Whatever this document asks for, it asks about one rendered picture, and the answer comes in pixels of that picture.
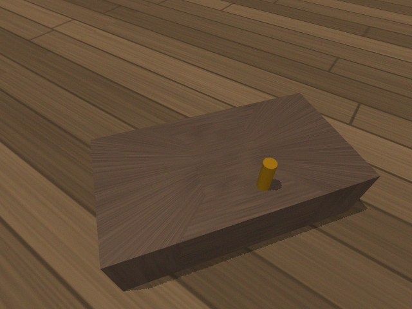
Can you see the can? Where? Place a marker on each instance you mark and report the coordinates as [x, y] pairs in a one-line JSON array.
[[266, 174]]

